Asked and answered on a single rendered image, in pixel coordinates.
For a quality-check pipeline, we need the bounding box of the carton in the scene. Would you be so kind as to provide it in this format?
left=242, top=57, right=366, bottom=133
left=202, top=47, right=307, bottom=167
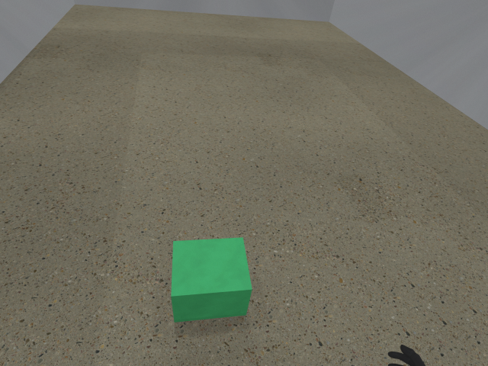
left=171, top=237, right=252, bottom=323

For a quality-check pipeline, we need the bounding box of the right robot hand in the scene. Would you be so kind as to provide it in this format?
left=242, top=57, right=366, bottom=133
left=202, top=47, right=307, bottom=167
left=388, top=345, right=425, bottom=366

